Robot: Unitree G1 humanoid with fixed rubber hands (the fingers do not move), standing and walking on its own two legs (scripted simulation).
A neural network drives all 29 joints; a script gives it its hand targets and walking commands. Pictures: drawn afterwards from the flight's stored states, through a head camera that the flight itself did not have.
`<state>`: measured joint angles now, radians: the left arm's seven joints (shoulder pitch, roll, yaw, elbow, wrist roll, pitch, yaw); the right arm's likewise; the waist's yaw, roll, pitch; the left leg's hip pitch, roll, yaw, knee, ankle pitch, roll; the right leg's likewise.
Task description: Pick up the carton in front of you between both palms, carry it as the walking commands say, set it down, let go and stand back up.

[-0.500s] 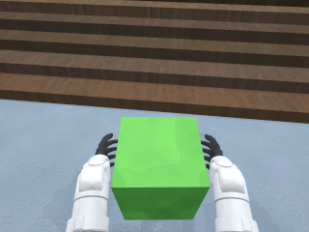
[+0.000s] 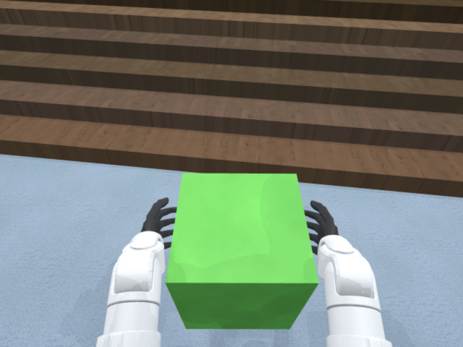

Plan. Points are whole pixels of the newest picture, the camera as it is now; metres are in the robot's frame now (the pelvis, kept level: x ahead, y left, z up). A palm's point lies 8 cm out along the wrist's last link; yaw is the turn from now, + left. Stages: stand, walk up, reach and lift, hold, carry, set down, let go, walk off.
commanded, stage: carry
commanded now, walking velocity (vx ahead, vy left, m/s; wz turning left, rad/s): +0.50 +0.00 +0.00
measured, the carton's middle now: (238, 254) +0.31 +0.00 +0.00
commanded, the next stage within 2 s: none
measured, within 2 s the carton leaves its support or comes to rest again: neither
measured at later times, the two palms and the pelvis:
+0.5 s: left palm (151, 163) +0.46 +0.18 +0.09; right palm (291, 160) +0.47 -0.12 +0.10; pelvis +0.23 +0.02 -0.01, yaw +0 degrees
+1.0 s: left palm (180, 98) +0.79 +0.17 +0.08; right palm (279, 100) +0.78 -0.13 +0.08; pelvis +0.55 +0.02 -0.02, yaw +0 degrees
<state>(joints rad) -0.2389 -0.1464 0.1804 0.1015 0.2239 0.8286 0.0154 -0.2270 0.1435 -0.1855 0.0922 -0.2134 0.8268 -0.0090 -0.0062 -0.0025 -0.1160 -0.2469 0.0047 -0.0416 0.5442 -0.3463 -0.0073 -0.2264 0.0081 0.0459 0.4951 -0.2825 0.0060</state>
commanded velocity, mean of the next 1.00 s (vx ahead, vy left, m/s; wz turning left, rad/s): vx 0.50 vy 0.00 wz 0.00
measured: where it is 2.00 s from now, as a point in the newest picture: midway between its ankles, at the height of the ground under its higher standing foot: (224, 204)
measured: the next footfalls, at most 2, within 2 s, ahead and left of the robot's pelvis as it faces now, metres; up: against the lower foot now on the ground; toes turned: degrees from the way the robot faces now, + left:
right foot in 0.22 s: +0.11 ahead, -0.10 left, +0.00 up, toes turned -9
left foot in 0.52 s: +0.38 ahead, +0.12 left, +0.00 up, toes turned +11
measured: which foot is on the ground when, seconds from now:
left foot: down 0.00-0.26, up 0.28-0.50, down 0.52-1.00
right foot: down 0.00-0.08, up 0.10-0.20, down 0.22-0.54, up 0.56-0.98, down 1.00-1.00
